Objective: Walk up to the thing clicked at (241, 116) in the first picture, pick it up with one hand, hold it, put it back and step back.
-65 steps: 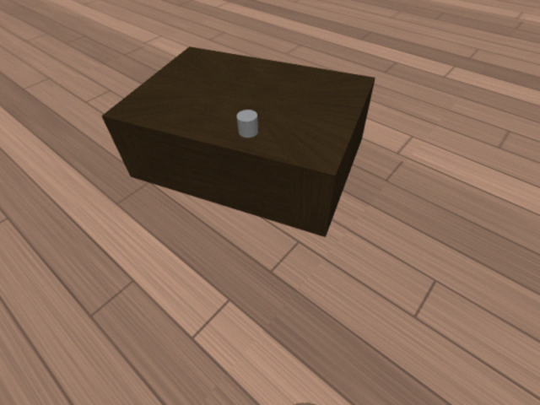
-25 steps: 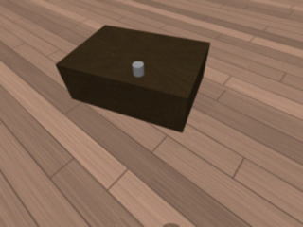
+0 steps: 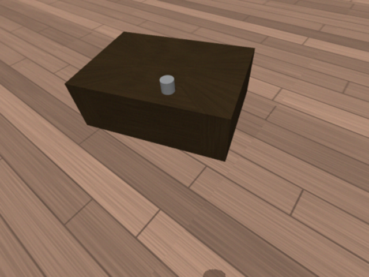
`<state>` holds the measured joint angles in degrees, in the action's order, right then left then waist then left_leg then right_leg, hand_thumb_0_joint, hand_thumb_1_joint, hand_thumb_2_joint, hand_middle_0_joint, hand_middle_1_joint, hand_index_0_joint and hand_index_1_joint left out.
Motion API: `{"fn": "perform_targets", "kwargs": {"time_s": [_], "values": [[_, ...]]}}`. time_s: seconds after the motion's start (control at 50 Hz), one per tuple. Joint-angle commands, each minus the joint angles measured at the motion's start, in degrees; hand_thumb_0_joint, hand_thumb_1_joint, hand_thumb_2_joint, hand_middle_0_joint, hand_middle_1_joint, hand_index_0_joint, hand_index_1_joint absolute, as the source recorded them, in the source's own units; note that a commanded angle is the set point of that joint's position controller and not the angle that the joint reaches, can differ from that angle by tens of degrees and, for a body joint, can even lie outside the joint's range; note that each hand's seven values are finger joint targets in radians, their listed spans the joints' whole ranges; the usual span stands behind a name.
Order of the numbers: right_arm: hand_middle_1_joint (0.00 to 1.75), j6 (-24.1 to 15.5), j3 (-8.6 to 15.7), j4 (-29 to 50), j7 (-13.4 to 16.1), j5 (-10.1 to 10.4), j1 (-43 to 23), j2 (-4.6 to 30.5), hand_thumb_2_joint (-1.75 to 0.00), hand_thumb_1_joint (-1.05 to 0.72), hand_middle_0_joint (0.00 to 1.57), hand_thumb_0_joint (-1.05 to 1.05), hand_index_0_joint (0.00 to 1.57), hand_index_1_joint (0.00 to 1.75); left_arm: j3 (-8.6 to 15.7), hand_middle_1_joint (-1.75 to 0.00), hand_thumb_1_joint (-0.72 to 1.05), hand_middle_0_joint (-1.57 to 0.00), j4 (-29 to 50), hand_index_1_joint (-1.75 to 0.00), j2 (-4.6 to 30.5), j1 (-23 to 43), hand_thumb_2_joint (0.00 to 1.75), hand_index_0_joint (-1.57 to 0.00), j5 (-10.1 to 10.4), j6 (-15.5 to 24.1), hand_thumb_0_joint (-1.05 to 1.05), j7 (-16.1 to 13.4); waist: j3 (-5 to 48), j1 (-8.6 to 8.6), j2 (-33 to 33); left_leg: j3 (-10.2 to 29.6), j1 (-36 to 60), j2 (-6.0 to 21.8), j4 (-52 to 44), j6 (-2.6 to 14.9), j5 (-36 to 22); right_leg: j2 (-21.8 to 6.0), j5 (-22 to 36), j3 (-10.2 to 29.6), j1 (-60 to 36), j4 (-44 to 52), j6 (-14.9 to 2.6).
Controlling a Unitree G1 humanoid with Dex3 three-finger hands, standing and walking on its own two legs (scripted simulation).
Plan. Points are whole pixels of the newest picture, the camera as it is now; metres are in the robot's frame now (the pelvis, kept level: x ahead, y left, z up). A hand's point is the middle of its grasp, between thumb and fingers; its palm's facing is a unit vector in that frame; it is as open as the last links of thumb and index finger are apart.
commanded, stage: walk up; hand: left
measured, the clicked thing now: (167, 85) +1.17 +0.20 -0.35
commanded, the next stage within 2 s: none
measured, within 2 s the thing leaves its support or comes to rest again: neither
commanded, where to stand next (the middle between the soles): +0.67 +0.14 m, yaw -17 degrees
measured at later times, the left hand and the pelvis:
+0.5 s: hand (85, 210) +0.31 +0.33 -0.13, palm faces -0.22 -0.87 -0.44, open 7.4 cm; pelvis +0.17 +0.07 -0.02, yaw -9 degrees
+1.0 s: hand (82, 163) +0.50 +0.42 -0.18, palm faces -0.28 -0.85 -0.44, open 7.4 cm; pelvis +0.38 +0.15 -0.03, yaw -14 degrees
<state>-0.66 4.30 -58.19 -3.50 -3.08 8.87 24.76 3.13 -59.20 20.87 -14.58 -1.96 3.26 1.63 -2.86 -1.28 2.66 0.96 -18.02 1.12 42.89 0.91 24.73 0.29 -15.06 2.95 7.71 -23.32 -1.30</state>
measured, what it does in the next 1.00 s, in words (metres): walks ahead: left foot, then right foot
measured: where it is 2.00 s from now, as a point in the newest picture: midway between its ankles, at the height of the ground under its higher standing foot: (168, 203)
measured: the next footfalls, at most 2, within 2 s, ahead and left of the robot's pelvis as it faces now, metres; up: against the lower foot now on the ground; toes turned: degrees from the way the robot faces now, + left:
left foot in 0.10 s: +0.13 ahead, +0.18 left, +0.00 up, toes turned -1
right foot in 0.50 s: +0.30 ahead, -0.07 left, +0.00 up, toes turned -12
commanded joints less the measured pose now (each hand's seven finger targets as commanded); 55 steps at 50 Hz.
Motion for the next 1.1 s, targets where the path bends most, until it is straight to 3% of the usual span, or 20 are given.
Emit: {"fn": "perform_targets", "kwargs": {"time_s": [0.0, 0.08, 0.1, 0.12, 0.16, 0.26, 0.36, 0.46, 0.48, 0.52, 0.54, 0.66, 0.78, 0.84, 0.86, 0.88, 0.9, 0.92, 1.0, 1.08], "values": [[0.30, -2.17, 3.03, 8.02, -0.61, 0.24, -3.83, 9.34, -0.90, -0.90, 0.20, 0.00, 0.20, 0.30, 4.65, -0.30, 0.90, -0.20, 6.45, -0.30, 18.12, 1.84, 0.90, -0.20, 0.41, 1.18, 0.00, -0.67, -0.62, -0.51, -11.30, 2.40, -7.92, 3.22, -3.68, -0.64, 1.70, -14.05, -12.28, 17.19, -3.02, 10.30, -10.27], [0.30, -2.46, 5.30, 4.89, -0.31, 0.25, 10.17, 10.16, -0.90, -0.90, 0.20, 0.00, 0.20, 0.30, 3.77, -0.30, 0.90, -0.20, 9.89, -0.30, 15.71, 8.55, 0.90, -0.20, 0.62, 0.46, 0.00, -0.21, 2.34, 8.57, -6.54, -2.33, 21.64, 0.33, -16.90, -0.59, -12.22, -5.69, -6.99, 4.86, 18.94, -6.41, -4.53], [0.30, -2.64, 6.66, 3.41, 0.38, -0.30, 16.87, 13.90, -0.90, -0.90, 0.20, 0.00, 0.20, 0.30, 2.63, -0.30, 0.90, -0.20, 10.37, -0.30, 11.69, 5.49, 0.90, -0.20, 0.43, 0.29, 0.00, -0.39, 5.41, 11.70, 8.25, 5.37, 31.28, 4.71, -23.07, 0.59, -2.86, 1.64, -13.21, 1.05, 28.04, -23.89, -2.91], [0.30, -2.90, 7.26, 4.66, 0.83, -0.91, 17.37, 17.69, -0.90, -0.90, 0.20, 0.00, 0.20, 0.30, 1.32, -0.30, 0.90, -0.20, 10.66, -0.30, 8.65, 2.76, 0.90, -0.20, 0.82, 0.30, 0.00, -1.00, 4.64, 10.63, 17.59, 25.93, 29.41, 16.97, -30.24, 4.13, 13.36, 6.80, -19.27, 0.29, 37.07, -38.87, -1.74], [0.30, -2.64, 6.97, 9.18, 0.52, 0.90, 4.83, 19.99, -0.90, -0.90, 0.20, 0.00, 0.20, 0.30, 2.46, -0.30, 0.90, -0.20, 9.77, -0.30, 16.20, 1.20, 0.90, -0.20, 1.14, 0.19, 0.00, -1.57, -1.60, 5.13, 9.86, 35.06, 10.86, 24.79, -37.67, 12.63, 28.89, -1.93, -13.55, 4.31, 31.22, -42.58, -2.04], [0.30, -3.54, 4.14, 10.46, 0.80, 1.51, 4.51, 12.05, -0.90, -0.90, 0.20, 0.00, 0.20, 0.30, 2.67, -0.30, 0.90, -0.20, 6.23, -0.30, 15.34, -2.85, 0.90, -0.20, 2.03, 0.81, 0.00, 0.39, -4.54, 2.89, 5.26, 9.14, 10.07, 12.72, -31.95, 10.06, -0.08, -3.98, -3.72, 0.45, 24.61, -29.87, 0.79], [0.30, -3.53, 4.17, 12.22, 0.39, 1.59, 6.00, 13.18, -0.90, -0.90, 0.20, 0.00, 0.20, 0.30, 2.51, -0.30, 0.90, -0.20, 10.51, -0.30, 13.40, 2.53, 0.90, -0.20, 1.65, 1.37, 0.00, 1.18, -4.32, 3.51, 5.96, 3.28, 9.54, 13.64, -29.15, 11.44, -10.60, -4.56, 1.06, -4.19, 17.58, -14.58, 0.68], [0.30, -2.12, 3.44, 14.76, 0.25, 2.22, 7.15, 10.77, -0.90, -0.90, 0.20, 0.00, 0.20, 0.30, 3.74, -0.30, 0.90, -0.20, 8.60, -0.30, 13.81, -5.50, 0.90, -0.20, 1.61, 2.11, 0.00, -0.27, 4.62, -1.01, -3.49, -4.14, 6.92, 8.30, -7.93, 6.84, -28.33, 1.13, 8.21, -9.51, -4.15, -4.72, -1.68], [0.30, -2.06, 2.52, 15.34, 0.24, 2.21, 8.47, 8.64, -0.90, -0.90, 0.20, 0.00, 0.20, 0.30, 4.97, -0.30, 0.90, -0.20, 8.03, -0.30, 16.46, -10.06, 0.90, -0.20, 1.45, 2.39, 0.00, -0.94, 7.05, -3.83, -9.31, -6.49, 0.99, 5.41, 3.22, 4.70, -25.69, -0.73, 5.30, -6.08, -12.64, -3.42, -2.93], [0.30, -1.42, 1.93, 16.45, 0.36, 2.15, 11.18, 9.21, -0.90, -0.90, 0.20, 0.00, 0.20, 0.30, 6.50, -0.30, 0.90, -0.20, 9.85, -0.30, 23.18, -13.77, 0.90, -0.20, 1.82, 2.56, 0.00, -2.10, 9.38, -4.62, -16.50, -1.11, -18.27, -2.36, 22.30, 1.06, 6.96, -23.65, -5.36, 35.25, -20.25, 5.87, -13.29], [0.30, -0.91, 2.77, 15.79, 0.85, 1.66, 9.93, 12.70, -0.90, -0.90, 0.20, 0.00, 0.20, 0.30, 6.42, -0.30, 0.90, -0.20, 10.97, -0.30, 23.70, -9.95, 0.90, -0.20, 2.37, 2.28, 0.00, -2.30, 6.20, -3.75, -13.46, 2.79, -19.20, 1.26, 25.27, 0.53, 8.94, -26.38, -8.71, 38.76, -14.66, 5.60, -17.77], [0.30, -0.08, 3.15, 13.66, -0.40, 1.49, 11.88, 9.67, -0.90, -0.90, 0.20, 0.00, 0.20, 0.30, 4.15, -0.30, 0.90, -0.20, 13.72, -0.30, 18.56, -2.47, 0.90, -0.20, 2.40, 3.16, 0.00, -2.44, -1.75, 2.08, -9.34, 1.34, -10.71, 5.40, 18.08, -0.63, -4.49, -13.36, 6.67, 9.61, 6.26, 5.51, -11.57], [0.30, -0.81, 4.68, 15.65, -2.09, 1.24, 8.22, 9.37, -0.90, -0.90, 0.20, 0.00, 0.20, 0.30, 5.09, -0.30, 0.90, -0.20, 15.65, -0.30, 21.11, 0.36, 0.90, -0.20, 0.91, 3.77, 0.00, -2.21, -1.32, 2.43, -13.04, -2.42, -1.17, 6.39, -1.28, -1.27, -9.91, -11.72, -2.98, 4.12, 13.90, 3.06, -9.48], [0.30, -1.22, 6.24, 13.31, -1.80, 0.83, 14.86, 10.58, -0.90, -0.90, 0.20, 0.00, 0.20, 0.30, 4.55, -0.30, 0.90, -0.20, 15.68, -0.30, 20.05, 2.33, 0.90, -0.20, 0.69, 2.96, 0.00, -2.22, 0.93, 7.43, -8.11, -6.25, 15.42, 3.01, -5.41, -0.39, -10.56, -10.61, -8.77, 2.97, 25.35, -6.25, -7.12], [0.30, -1.52, 7.35, 11.34, -1.38, 0.51, 21.48, 12.99, -0.90, -0.90, 0.20, 0.00, 0.20, 0.30, 3.69, -0.30, 0.90, -0.20, 15.53, -0.30, 16.78, 0.33, 0.90, -0.20, -0.10, 2.65, 0.00, -2.52, 4.50, 10.48, 0.97, -2.78, 23.32, 2.61, -5.71, 0.74, -6.79, -8.29, -8.19, 1.77, 28.79, -19.86, -5.17], [0.30, -1.83, 8.19, 11.18, -0.75, -0.13, 25.42, 16.61, -0.90, -0.90, 0.20, 0.00, 0.20, 0.30, 2.30, -0.30, 0.90, -0.20, 15.04, -0.30, 11.92, -2.79, 0.90, -0.20, 0.55, 2.42, 0.00, -2.62, 3.74, 12.21, 15.60, 9.70, 22.13, 9.97, -17.43, 2.42, 8.67, -0.13, -11.57, -3.33, 32.81, -38.36, -2.70], [0.30, -2.37, 7.91, 13.90, -0.51, 0.22, 19.81, 19.13, -0.90, -0.90, 0.20, 0.00, 0.20, 0.30, 1.78, -0.30, 0.90, -0.20, 15.25, -0.30, 11.17, -5.10, 0.90, -0.20, 1.90, 2.02, 0.00, -3.09, 1.03, 8.42, 19.20, 31.94, 15.90, 20.44, -30.56, 5.64, 21.56, 4.48, -15.68, -0.66, 38.04, -46.86, -1.68], [0.30, -2.34, 8.14, 15.52, -0.42, 2.10, 13.24, 21.31, -0.90, -0.90, 0.20, 0.00, 0.20, 0.30, 2.60, -0.30, 0.90, -0.20, 13.86, -0.30, 15.99, -6.76, 0.90, -0.20, 1.61, 1.86, 0.00, -3.80, 0.06, 6.00, 15.68, 38.96, 11.76, 24.51, -33.98, 10.89, 26.42, 0.22, -16.23, 2.21, 35.25, -51.25, -2.65], [0.30, -3.13, 4.88, 16.59, 0.56, 1.92, 8.78, 13.40, -0.90, -0.90, 0.20, 0.00, 0.20, 0.30, 3.20, -0.30, 0.90, -0.20, 9.94, -0.30, 17.43, -7.95, 0.90, -0.20, 2.92, 2.23, 0.00, -2.60, -3.55, 2.33, 9.11, 12.99, 5.24, 14.64, -26.90, 8.02, -0.64, -3.86, -5.49, 1.72, 29.25, -43.25, -1.65], [0.30, -3.38, 4.19, 16.09, 0.89, 2.05, 11.96, 13.14, -0.90, -0.90, 0.20, 0.00, 0.20, 0.30, 2.35, -0.30, 0.90, -0.20, 11.61, -0.30, 14.46, -4.64, 0.90, -0.20, 2.34, 1.83, 0.00, -1.46, -0.40, 3.53, 7.46, 6.43, 10.95, 14.29, -24.08, 11.85, -17.99, -3.90, -5.96, -2.39, 25.74, -29.90, 0.51]]}}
